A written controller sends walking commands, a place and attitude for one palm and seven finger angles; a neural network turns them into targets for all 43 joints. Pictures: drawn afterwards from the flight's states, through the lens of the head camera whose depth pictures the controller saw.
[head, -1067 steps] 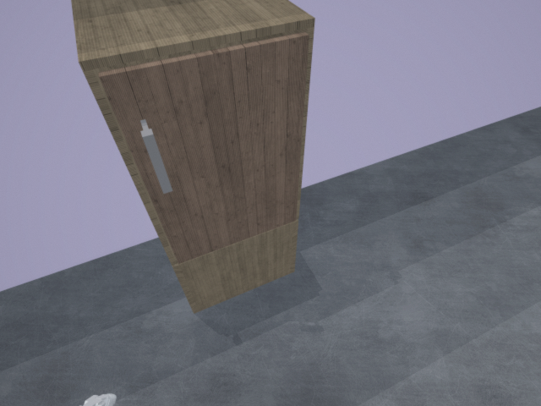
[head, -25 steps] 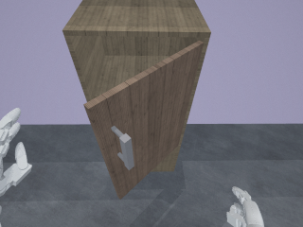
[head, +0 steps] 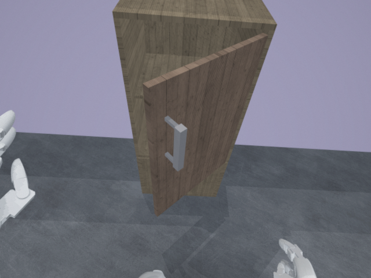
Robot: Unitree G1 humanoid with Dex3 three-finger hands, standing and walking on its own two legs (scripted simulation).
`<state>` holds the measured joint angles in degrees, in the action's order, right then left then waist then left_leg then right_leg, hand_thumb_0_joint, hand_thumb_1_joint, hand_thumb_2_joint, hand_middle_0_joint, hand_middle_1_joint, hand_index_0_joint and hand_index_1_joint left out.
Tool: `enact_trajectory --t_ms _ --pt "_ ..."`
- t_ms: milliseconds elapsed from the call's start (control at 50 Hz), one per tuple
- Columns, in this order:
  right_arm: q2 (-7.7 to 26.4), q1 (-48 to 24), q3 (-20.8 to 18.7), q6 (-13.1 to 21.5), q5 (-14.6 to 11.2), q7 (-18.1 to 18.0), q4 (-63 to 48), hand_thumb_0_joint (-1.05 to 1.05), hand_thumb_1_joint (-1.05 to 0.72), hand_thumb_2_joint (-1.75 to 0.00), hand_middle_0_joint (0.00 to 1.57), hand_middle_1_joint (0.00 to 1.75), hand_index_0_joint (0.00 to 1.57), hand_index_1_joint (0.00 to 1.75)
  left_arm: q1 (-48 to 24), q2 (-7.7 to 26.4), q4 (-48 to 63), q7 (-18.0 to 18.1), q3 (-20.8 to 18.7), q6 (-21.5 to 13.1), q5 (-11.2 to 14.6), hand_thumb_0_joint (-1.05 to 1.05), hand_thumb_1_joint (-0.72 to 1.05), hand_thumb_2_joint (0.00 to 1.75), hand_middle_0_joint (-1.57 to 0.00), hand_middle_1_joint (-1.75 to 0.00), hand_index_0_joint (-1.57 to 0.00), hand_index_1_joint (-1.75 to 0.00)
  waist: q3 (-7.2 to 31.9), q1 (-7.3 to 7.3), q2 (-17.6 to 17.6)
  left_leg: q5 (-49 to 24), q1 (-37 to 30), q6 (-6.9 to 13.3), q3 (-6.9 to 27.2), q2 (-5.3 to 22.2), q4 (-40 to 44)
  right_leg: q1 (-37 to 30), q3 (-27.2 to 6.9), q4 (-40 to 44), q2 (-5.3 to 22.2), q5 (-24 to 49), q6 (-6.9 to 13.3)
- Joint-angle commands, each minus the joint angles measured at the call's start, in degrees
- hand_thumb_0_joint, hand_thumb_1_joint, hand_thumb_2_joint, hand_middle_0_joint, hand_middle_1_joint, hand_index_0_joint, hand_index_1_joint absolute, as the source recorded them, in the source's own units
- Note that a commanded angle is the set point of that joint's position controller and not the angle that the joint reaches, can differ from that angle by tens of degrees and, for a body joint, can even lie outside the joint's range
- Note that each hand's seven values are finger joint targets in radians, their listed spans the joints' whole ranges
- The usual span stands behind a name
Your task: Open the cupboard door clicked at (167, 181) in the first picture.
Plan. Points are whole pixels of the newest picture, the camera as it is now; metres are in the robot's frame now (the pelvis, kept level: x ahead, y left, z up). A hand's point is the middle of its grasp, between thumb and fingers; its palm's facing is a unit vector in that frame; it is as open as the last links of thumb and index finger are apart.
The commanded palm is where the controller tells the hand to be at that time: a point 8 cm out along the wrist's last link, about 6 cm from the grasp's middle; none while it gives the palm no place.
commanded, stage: step back with the hand held close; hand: left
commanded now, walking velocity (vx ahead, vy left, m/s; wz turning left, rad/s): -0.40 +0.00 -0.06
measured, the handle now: (173, 144) +0.40 +0.06 +0.06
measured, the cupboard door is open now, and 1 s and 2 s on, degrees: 43 43 43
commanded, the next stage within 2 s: stop stepping back and stand still in 0.34 s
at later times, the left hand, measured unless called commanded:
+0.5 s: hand (3, 255) +0.11 +0.23 +0.19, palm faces +0.26 -0.85 -0.46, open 7.4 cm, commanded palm +0.06 +0.28 +0.19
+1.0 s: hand out of the picture +0.00 +0.25 +0.20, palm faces +0.40 -0.79 -0.46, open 7.4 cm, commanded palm -0.03 +0.28 +0.19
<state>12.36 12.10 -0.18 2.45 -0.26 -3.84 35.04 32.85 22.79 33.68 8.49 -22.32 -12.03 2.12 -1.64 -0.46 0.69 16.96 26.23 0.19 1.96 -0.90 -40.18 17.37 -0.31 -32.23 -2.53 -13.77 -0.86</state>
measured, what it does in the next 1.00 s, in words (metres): walks backwards: right foot, then left foot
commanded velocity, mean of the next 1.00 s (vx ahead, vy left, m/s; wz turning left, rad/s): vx -0.03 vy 0.03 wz -0.02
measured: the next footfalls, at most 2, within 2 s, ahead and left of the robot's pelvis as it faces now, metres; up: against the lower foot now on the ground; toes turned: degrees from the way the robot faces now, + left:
right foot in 0.42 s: -0.21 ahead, -0.10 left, +0.00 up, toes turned -8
left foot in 0.56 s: -0.01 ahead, +0.07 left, +0.00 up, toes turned -7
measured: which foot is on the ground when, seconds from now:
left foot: down 0.00-0.42, up 0.44-0.54, down 0.56-0.84, up 0.86-1.00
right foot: down 0.00-0.06, up 0.08-0.40, down 0.42-0.60, up 0.62-0.82, down 0.84-1.00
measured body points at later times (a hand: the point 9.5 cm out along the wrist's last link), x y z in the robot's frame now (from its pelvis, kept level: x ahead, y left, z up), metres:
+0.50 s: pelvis -0.11 +0.01 +0.00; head -0.09 +0.03 +0.45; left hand +0.09 +0.27 +0.21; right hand +0.04 -0.23 -0.08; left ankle +0.01 +0.08 -0.70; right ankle -0.24 -0.10 -0.72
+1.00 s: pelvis -0.20 +0.00 +0.02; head -0.23 -0.01 +0.47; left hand -0.02 +0.29 +0.22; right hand -0.09 -0.26 -0.08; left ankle -0.18 +0.14 -0.64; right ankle -0.20 -0.07 -0.72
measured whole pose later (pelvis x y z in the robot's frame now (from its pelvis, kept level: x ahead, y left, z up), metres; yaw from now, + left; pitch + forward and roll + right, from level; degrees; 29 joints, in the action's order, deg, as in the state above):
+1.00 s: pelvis -0.20 +0.00 +0.02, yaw -5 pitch +1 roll +3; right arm 12.7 15.8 -0.4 4.3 0.5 -4.4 40.1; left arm 31.3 23.0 24.6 7.8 -24.0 -11.9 1.5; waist 5.4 -1.6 -2.5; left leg 14.0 32.0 -0.9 -1.4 0.3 -62.9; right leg 14.4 4.8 -26.6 0.1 -14.7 4.4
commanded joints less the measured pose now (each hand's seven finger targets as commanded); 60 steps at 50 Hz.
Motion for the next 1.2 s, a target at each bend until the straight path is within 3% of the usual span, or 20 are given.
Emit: enact_trajectory --t_ms 0,40,80,160,300,340,400,460,520,560,620,740,780,800,820,840,960,1100,1140,1180 --pt "7.27 -7.03 -2.34 3.28 0.12 -1.45 -9.62 0.0 -0.9 -0.9 0.2 0.3 0.2 0.3 -7.42 12.7 11.26 2.12 -9.68 -3.28 0.57 0.0 0.9 0.9 -0.2 -0.3 -0.2 -0.3 0.58 1.14 3.79 1.04 -8.59 1.28 6.85 5.48 15.26 11.29 -4.88 6.18 6.19 -6.42 2.79" --pt "7.87 -8.53 -2.87 4.78 0.71 -1.95 -9.85 0.0 -0.9 -0.9 0.2 0.3 0.2 0.3 -7.81 13.77 10.76 1.91 -11.79 -4.52 -0.27 0.0 0.9 0.9 -0.2 -0.3 -0.2 -0.3 2.85 0.29 18.29 13.0 6.98 6.09 21.94 17.54 32.34 -4.36 -0.35 -16.52 -2.5 -9.82 0.0" --pt "6.75 -6.07 -3.3 5.96 1.92 -1.05 -8.98 0.0 -0.9 -0.9 0.2 0.3 0.2 0.3 -8.75 12.87 9.52 1.68 -12.51 -4.99 -0.84 0.0 0.9 0.9 -0.2 -0.3 -0.2 -0.3 4.98 0.78 14.51 24.19 12.05 9.04 26.44 20.99 36.91 -6.77 -4.67 -33.82 -2.98 -12.22 0.03" --pt "6.57 -6.4 -4.02 6.67 0.93 0.6 -8.25 0.0 -0.9 -0.9 0.2 0.3 0.2 0.3 -3.32 9.34 10.2 1.49 -8.47 -4.14 0.38 0.0 0.9 0.9 -0.2 -0.3 -0.2 -0.3 9.56 -0.1 6.04 7.72 -6.37 6.95 13.99 15.63 29.84 2.08 -1.27 -26.57 -1.74 -14.63 0.45" --pt "5.65 -4.86 -2.73 6.52 1.65 1.25 -5.92 0.0 -0.9 -0.9 0.2 0.3 0.2 0.3 -3.33 11.16 12.58 1.01 -8.19 -3.39 2.56 0.0 0.9 0.9 -0.2 -0.3 -0.2 -0.3 14.92 0.12 15.07 2.6 -15.77 -0.4 7.19 12.1 34.2 -6.04 4.95 1.94 -3.18 -18.52 2.98" --pt "5.06 -4.32 -2.68 5.35 2.06 1.3 -5.63 0.0 -0.9 -0.9 0.2 0.3 0.2 0.3 -2.42 14.79 13.41 0.73 -11.08 -4.08 2.94 0.0 0.9 0.9 -0.2 -0.3 -0.2 -0.3 16.32 -0.11 12.02 -7.96 -18.9 -3.72 3.07 9.8 27.4 -7.9 3.23 15.74 -0.32 -10.78 4.81" --pt "4.12 -7.86 -1.53 4.12 1.08 0.12 -5.95 0.0 -0.9 -0.9 0.2 0.3 0.2 0.3 -4.53 18.12 14.43 0.63 -13.18 -5.71 3.65 0.0 0.9 0.9 -0.2 -0.3 -0.2 -0.3 9.43 -0.52 -5.71 1.34 -16.92 -2.95 -1.83 1.68 -7.67 8.96 -10.84 23.37 20.09 9.81 9.06" --pt "4.91 -7.22 -1.67 5.26 -0.25 -0.52 -7.29 0.0 -0.9 -0.9 0.2 0.3 0.2 0.3 -3.23 16.07 10.71 -0.15 -12.81 -3.81 2.44 0.0 0.9 0.9 -0.2 -0.3 -0.2 -0.3 9.0 0.09 -13.03 4.01 -2.67 -1.43 -0.29 0.94 -13.37 -4.27 -2.74 9.65 17.08 35.09 8.17" --pt "5.88 -6.48 -0.43 4.14 -0.8 -1.74 -7.38 0.0 -0.9 -0.9 0.2 0.3 0.2 0.3 -2.0 12.31 5.76 -0.14 -10.63 -0.43 2.56 0.0 0.9 0.9 -0.2 -0.3 -0.2 -0.3 7.54 2.47 1.19 -23.18 -16.91 1.15 -3.38 0.06 12.24 -3.37 3.18 -2.57 8.7 33.56 1.81" --pt "7.76 -4.32 -1.48 6.34 -0.47 -1.1 -7.16 0.0 -0.9 -0.9 0.2 0.3 0.2 0.3 -6.18 12.43 6.09 -0.01 -9.4 -0.89 2.47 0.0 0.9 0.9 -0.2 -0.3 -0.2 -0.3 8.92 1.21 14.39 -48.29 -26.12 6.4 12.15 12.61 17.68 4.83 1.59 -15.71 1.46 -6.6 -0.03" --pt "6.7 -4.49 -1.69 8.04 0.78 -0.31 -6.14 0.0 -0.9 -0.9 0.2 0.3 0.2 0.3 -7.17 12.57 6.39 0.46 -9.13 -1.32 1.91 0.0 0.9 0.9 -0.2 -0.3 -0.2 -0.3 8.24 0.75 8.14 -9.13 -13.8 5.74 21.76 16.15 29.08 0.63 -3.16 -19.09 1.55 -18.39 0.4" --pt "6.73 -6.39 -2.16 6.94 0.74 0.07 -9.59 0.0 -0.9 -0.9 0.2 0.3 0.2 0.3 3.71 12.44 10.67 0.99 -9.98 -0.87 0.28 0.0 0.9 0.9 -0.2 -0.3 -0.2 -0.3 4.06 -0.53 16.28 25.17 12.05 0.0 6.08 7.51 37.08 -22.53 7.92 -4.21 -2.71 -13.45 1.9" --pt "5.63 -6.15 -2.26 6.06 0.85 -0.01 -9.26 0.0 -0.9 -0.9 0.2 0.3 0.2 0.3 4.02 12.47 8.55 0.95 -9.79 -1.11 -0.29 0.0 0.9 0.9 -0.2 -0.3 -0.2 -0.3 2.96 -0.76 8.59 21.03 13.24 -0.4 0.83 3.87 24.2 -22.21 4.16 6.46 1.31 -14.58 3.55" --pt "5.02 -5.23 -2.69 5.46 0.72 0.0 -8.62 0.0 -0.9 -0.9 0.2 0.3 0.2 0.3 2.57 13.3 8.22 0.95 -9.98 -0.87 -0.61 0.0 0.9 0.9 -0.2 -0.3 -0.2 -0.3 2.91 -0.6 -4.63 13.93 7.01 -1.04 -3.67 -0.72 3.14 -10.24 -5.79 17.0 9.99 -21.07 6.54" --pt "6.25 -5.01 -3.59 4.71 0.68 -0.27 -8.23 0.0 -0.9 -0.9 0.2 0.3 0.2 0.3 -0.75 14.11 9.48 0.83 -10.08 -0.7 -0.38 0.0 0.9 0.9 -0.2 -0.3 -0.2 -0.3 1.38 -0.19 -15.78 9.15 5.98 -1.18 -1.52 -2.27 -19.18 4.53 -27.68 27.34 23.83 -33.01 11.62" --pt "7.57 -5.81 -3.29 4.75 2.13 -0.54 -6.2 0.0 -0.9 -0.9 0.2 0.3 0.2 0.3 -7.03 14.35 9.99 1.06 -10.92 -1.3 0.18 0.0 0.9 0.9 -0.2 -0.3 -0.2 -0.3 -1.0 0.68 -10.75 6.16 8.18 -1.76 0.54 -1.55 -29.37 11.04 -29.08 28.98 26.89 -32.07 12.87" --pt "7.13 -4.81 -2.87 6.18 0.67 -1.92 -4.47 0.0 -0.9 -0.9 0.2 0.3 0.2 0.3 -11.3 10.42 -4.98 0.4 -6.15 -2.79 -0.75 0.0 0.9 0.9 -0.2 -0.3 -0.2 -0.3 -0.78 1.42 -1.81 -3.15 7.22 -0.08 -3.89 3.01 -18.49 3.34 -12.1 23.89 17.09 -23.99 5.24" --pt "5.88 -4.32 -2.51 8.1 1.05 -2.4 -6.31 0.0 -0.9 -0.9 0.2 0.3 0.2 0.3 -7.46 9.92 1.59 2.63 -6.62 -3.1 -1.18 0.0 0.9 0.9 -0.2 -0.3 -0.2 -0.3 4.14 -0.56 -14.23 3.71 -6.74 2.35 -9.33 0.83 11.45 -8.52 -10.13 20.45 16.32 -16.99 5.33" --pt "6.29 -3.45 -2.66 8.14 1.06 -2.45 -6.8 0.0 -0.9 -0.9 0.2 0.3 0.2 0.3 -6.94 11.21 5.01 3.03 -8.24 -3.38 -0.88 0.0 0.9 0.9 -0.2 -0.3 -0.2 -0.3 6.35 0.32 -5.51 0.02 -13.97 2.82 -7.07 1.49 19.34 -9.01 -6.59 12.33 13.35 -6.4 4.95" --pt "7.57 -3.54 -3.03 7.82 1.03 -2.03 -8.02 0.0 -0.9 -0.9 0.2 0.3 0.2 0.3 -7.97 10.81 8.81 3.13 -8.19 -4.25 -0.41 0.0 0.9 0.9 -0.2 -0.3 -0.2 -0.3 6.66 0.63 9.06 -9.63 -21.92 6.05 5.63 10.48 21.11 -0.93 -1.12 -0.8 6.12 0.95 1.85"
